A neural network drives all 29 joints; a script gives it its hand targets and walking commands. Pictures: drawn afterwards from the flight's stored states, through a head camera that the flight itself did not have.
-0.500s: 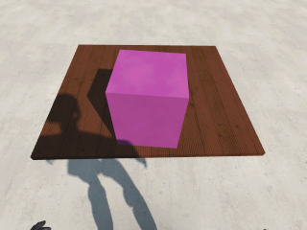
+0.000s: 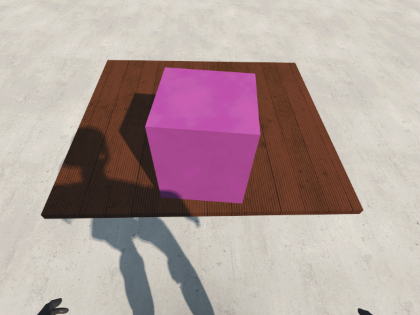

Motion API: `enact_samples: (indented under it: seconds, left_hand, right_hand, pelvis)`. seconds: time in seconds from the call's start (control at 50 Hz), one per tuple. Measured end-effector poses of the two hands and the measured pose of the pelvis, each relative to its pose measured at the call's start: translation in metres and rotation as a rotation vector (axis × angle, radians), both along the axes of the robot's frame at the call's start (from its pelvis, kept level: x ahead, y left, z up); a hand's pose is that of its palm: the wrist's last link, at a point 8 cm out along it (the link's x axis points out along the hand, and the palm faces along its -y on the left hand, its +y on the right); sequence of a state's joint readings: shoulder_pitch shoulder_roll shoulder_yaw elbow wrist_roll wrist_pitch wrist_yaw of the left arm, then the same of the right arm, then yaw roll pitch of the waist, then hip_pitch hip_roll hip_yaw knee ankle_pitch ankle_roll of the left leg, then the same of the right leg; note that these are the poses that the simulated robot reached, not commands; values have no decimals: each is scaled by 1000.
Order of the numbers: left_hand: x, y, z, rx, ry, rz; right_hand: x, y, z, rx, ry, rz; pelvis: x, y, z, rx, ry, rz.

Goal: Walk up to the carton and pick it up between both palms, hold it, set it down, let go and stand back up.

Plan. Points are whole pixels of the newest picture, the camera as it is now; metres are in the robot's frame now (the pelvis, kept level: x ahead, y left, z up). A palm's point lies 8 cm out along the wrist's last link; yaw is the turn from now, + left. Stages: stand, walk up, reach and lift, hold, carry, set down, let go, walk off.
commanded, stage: reach and lift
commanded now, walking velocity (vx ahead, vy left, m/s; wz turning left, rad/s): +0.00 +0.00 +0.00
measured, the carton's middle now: (205, 138) +0.51 +0.02 +0.02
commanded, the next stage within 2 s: none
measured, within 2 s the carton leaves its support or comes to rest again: neither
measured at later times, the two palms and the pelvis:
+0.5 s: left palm (64, 307) +0.16 +0.27 -0.08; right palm (359, 307) +0.17 -0.27 -0.06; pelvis +0.01 +0.00 +0.00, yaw +0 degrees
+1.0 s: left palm (61, 294) +0.17 +0.26 -0.03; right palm (348, 306) +0.16 -0.23 -0.01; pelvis -0.01 +0.00 +0.01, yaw +0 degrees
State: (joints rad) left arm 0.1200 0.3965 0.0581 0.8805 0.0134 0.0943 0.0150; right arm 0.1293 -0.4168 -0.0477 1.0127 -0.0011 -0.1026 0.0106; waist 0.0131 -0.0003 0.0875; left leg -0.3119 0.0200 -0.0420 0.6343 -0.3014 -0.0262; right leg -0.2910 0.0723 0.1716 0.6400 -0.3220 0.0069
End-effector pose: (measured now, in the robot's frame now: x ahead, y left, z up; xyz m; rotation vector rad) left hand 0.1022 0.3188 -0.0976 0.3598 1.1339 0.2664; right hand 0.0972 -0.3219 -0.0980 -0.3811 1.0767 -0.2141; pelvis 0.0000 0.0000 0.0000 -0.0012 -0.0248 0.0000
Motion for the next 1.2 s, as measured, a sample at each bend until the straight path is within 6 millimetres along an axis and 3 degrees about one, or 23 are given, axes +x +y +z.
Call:
enact_samples:
  seconds: [0.16,0.24,0.38,0.54,0.82,1.2]
  left_hand:
    - [78,-32,18,-41,-84,-38]
    - [98,-45,25,-63,-144,-82]
    - [77,-47,20,-84,-134,-72]
    - [54,-44,23,-107,-198,-52]
    - [61,-47,51,-160,-374,-46]
    - [77,-60,83,-234,-581,-88]
  right_hand:
    - [41,12,10,36,-147,79]
    - [55,15,18,32,-196,103]
    - [71,27,32,36,-286,121]
    - [68,55,40,78,-368,107]
    - [52,81,66,100,-488,100]
    - [74,106,103,143,-661,49]
  pelvis:
    - [-2,-1,-3,2,-7,2]
    - [1,-1,-3,2,-8,2]
    - [6,1,-1,0,-41,3]
    - [6,5,2,-5,-90,4]
    - [-6,8,8,-9,-117,6]
    - [0,3,15,-2,-94,7]
